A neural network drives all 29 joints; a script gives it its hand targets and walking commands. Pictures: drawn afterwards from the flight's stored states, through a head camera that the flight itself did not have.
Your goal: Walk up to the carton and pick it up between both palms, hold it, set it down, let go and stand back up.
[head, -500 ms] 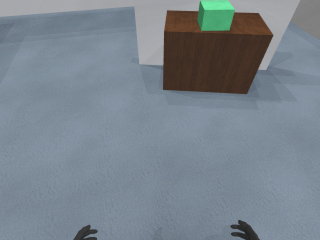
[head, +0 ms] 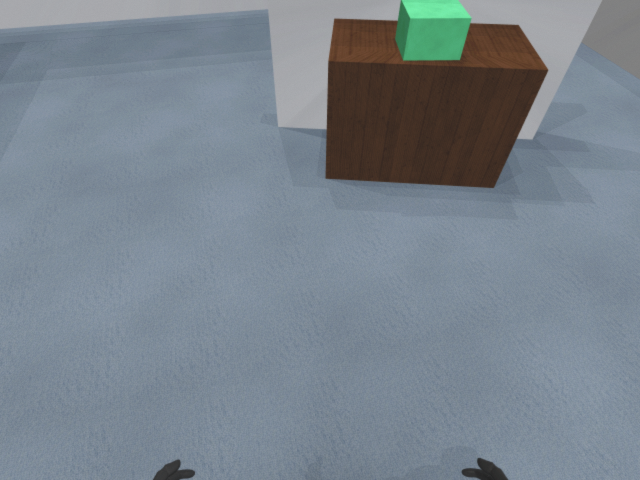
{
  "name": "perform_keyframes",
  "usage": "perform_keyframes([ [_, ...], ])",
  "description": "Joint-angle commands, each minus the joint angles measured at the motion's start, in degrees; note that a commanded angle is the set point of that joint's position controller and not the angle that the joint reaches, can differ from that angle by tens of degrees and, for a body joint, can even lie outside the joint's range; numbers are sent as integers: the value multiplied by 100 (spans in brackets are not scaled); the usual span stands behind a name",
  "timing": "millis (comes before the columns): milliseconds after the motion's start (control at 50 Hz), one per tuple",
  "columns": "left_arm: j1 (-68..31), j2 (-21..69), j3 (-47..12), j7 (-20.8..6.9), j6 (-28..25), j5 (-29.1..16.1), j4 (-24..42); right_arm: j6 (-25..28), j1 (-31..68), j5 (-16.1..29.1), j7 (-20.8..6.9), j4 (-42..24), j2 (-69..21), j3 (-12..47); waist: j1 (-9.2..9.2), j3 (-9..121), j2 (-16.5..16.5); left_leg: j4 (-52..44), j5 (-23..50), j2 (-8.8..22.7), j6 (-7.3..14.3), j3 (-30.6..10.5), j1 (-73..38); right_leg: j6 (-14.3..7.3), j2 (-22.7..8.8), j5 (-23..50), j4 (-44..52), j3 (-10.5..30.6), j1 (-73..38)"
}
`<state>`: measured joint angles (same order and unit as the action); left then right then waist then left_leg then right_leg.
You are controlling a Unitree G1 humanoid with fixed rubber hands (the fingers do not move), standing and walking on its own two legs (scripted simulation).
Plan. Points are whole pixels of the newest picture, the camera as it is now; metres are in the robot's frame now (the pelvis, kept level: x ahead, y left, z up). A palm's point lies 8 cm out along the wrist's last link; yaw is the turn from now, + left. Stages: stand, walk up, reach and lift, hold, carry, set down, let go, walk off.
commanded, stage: stand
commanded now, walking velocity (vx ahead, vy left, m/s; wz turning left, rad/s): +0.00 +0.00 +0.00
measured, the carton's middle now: (430, 29) +1.63 -0.44 -0.11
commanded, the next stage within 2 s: walk up in 1.40 s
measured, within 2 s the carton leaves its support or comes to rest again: neither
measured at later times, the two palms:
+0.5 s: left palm out of the picture +0.08 +0.23 -0.12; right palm out of the picture +0.08 -0.23 -0.12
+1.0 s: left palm out of the picture +0.02 +0.22 -0.13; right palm out of the picture +0.01 -0.22 -0.13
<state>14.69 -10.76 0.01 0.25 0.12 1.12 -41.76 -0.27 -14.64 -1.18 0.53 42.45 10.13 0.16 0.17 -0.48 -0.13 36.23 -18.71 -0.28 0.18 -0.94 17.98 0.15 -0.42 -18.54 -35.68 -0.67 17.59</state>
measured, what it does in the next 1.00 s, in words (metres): stands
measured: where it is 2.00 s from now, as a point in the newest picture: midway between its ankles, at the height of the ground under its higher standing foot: outside the picture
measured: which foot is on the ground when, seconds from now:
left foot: down 0.00-1.00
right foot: down 0.00-1.00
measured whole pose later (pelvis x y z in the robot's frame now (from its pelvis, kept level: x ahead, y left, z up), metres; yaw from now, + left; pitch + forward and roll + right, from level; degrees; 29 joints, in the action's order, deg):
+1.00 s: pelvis +0.01 +0.00 +0.01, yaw -1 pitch -2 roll +0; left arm 16.6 -8.4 0.5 2.1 0.1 0.6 -58.9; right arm -0.2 -16.6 -0.6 1.9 59.3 8.5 -0.7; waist 0.0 -2.8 -0.1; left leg 28.0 -15.4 -0.2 0.1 -0.2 10.1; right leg 0.1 -0.3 -15.5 -28.4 0.1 10.5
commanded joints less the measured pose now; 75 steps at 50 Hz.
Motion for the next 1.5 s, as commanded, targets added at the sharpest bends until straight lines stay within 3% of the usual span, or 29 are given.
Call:
perform_keyframes([
  [0,202,-421,128,50,-73,-4,263,85,76,7,47,-334,544,-146,-105,221,419,-851,753,296,226,-434,-85,-195,-225,904,558,348,-169],
  [40,17,-535,171,18,-83,2,288,61,52,-20,3,-285,634,-182,-44,354,-116,-760,982,237,211,-366,-48,-186,-284,1106,557,370,-366],
  [140,87,-695,214,93,-77,-2,176,79,-103,13,51,-83,568,-179,26,22,235,-827,1262,387,204,-414,-131,-246,-270,1349,543,422,-242],
  [160,168,-564,187,92,-82,-17,92,76,1,21,55,-139,585,-212,-63,190,21,-744,1330,362,241,-393,-264,-229,-274,1291,567,379,-203],
  [220,60,-527,176,89,-36,-14,-16,61,-175,32,72,-51,690,-231,77,85,-311,-880,651,269,229,-376,-62,-222,-239,873,713,431,-233],
  [240,229,-446,156,84,-53,-37,-26,74,57,7,109,-40,679,-254,-99,71,-144,-779,930,326,282,-403,-257,-267,-295,974,795,472,-103],
  [280,280,-632,185,92,-82,-10,-102,72,-302,43,112,113,570,-208,51,228,126,-802,1309,378,267,-400,-465,-259,-278,1327,654,406,-199],
  [300,331,-632,201,125,-122,-41,-166,82,-155,38,93,90,627,-241,-41,411,-120,-714,1256,295,283,-360,-443,-297,-332,1431,688,514,-413],
  [380,186,-498,210,94,-49,-13,-229,26,-250,50,91,300,549,-231,-11,-10,259,-949,908,287,224,-294,-190,-216,-242,1075,709,372,-344],
  [440,369,-612,205,121,-65,-24,-465,52,-349,39,90,398,669,-294,13,218,-239,-888,1159,332,239,-343,-399,-265,-285,1313,810,433,-499],
  [500,440,-552,204,174,-81,-32,-592,81,-291,23,168,542,691,-291,-75,-21,-310,-892,1533,373,247,-336,-570,-240,-308,1637,822,445,-363],
  [600,522,-453,228,167,-30,-50,-776,54,-202,31,117,791,505,-230,-109,-249,388,-1107,1310,397,267,-367,-425,-236,-315,1353,912,471,-530],
  [620,390,-569,244,181,-50,-43,-847,79,-228,61,132,763,635,-294,-5,-106,-126,-1100,1356,384,251,-381,-632,-261,-309,1444,969,428,-398],
  [640,275,-480,216,170,-43,-7,-870,72,-334,52,163,903,633,-282,10,-98,96,-1137,1194,384,243,-359,-617,-245,-307,1382,993,410,-517],
  [660,341,-418,195,202,-59,-27,-930,99,-336,50,132,882,650,-274,46,31,-204,-1141,1347,415,250,-417,-537,-251,-319,1587,955,414,-792],
  [700,462,-496,221,180,-87,-68,-965,59,-334,78,173,1055,517,-258,-48,-119,305,-1143,1498,406,245,-318,-831,-229,-300,1492,992,436,-386],
  [760,410,-451,210,209,-49,-30,-1114,31,-316,43,161,1191,316,-203,-85,-296,215,-1205,1314,376,237,-363,-413,-219,-336,1319,1033,394,-603],
  [780,409,-393,182,216,-33,2,-1218,21,-303,49,186,1212,557,-252,-28,-432,-243,-1255,1203,382,195,-317,-613,-220,-338,1263,1140,422,-357],
  [820,543,-192,118,199,-15,-49,-1321,14,-507,65,195,1318,489,-229,-17,-467,23,-1301,1006,393,235,-373,-626,-207,-322,1096,1234,458,-274],
  [880,370,-275,121,218,-53,-37,-1446,22,-504,41,152,1407,516,-234,88,-442,-64,-1401,903,360,194,-350,-686,-224,-359,1071,1283,528,-374],
  [900,417,-279,148,183,-68,-55,-1485,21,-424,43,175,1529,330,-178,-51,-400,-18,-1435,1049,387,225,-366,-723,-226,-361,1024,1285,480,-482],
  [920,451,-326,155,189,-65,-60,-1518,56,-597,44,164,1594,220,-114,3,-345,302,-1495,1144,498,249,-487,-619,-225,-317,1098,1207,467,-622],
  [1020,455,-94,83,181,-21,-47,-1781,48,-656,68,166,1779,319,-162,30,-634,-135,-1499,939,406,189,-356,-661,-248,-356,833,1429,520,-325],
  [1080,590,-127,123,186,-65,-62,-1877,31,-510,21,167,1813,310,-148,-73,-395,390,-1585,772,413,201,-359,-702,-222,-348,900,1364,547,-553],
  [1240,513,-193,134,187,-42,-50,-2102,75,-744,63,191,2064,91,-104,-62,-508,-301,-1522,788,356,162,-297,-619,-183,-357,676,1514,518,-410],
  [1320,556,-79,75,199,-71,-50,-2172,45,-749,55,164,2077,157,-121,-1,-520,-130,-1524,855,378,151,-289,-748,-203,-402,683,1577,607,-296],
  [1360,651,-172,87,229,-77,-40,-2225,49,-896,20,193,2194,-13,-59,14,-449,335,-1611,740,383,125,-369,-567,-233,-359,850,1452,565,-504],
  [1420,616,-103,77,209,-54,-34,-2259,77,-644,38,187,2122,209,-123,1,-615,-131,-1538,875,431,182,-319,-642,-193,-357,819,1547,517,-330],
  [1480,618,-45,88,201,-79,-73,-2286,81,-796,74,177,2188,25,-77,-16,-436,-6,-1566,862,432,142,-361,-737,-206,-369,832,1516,512,-417],
])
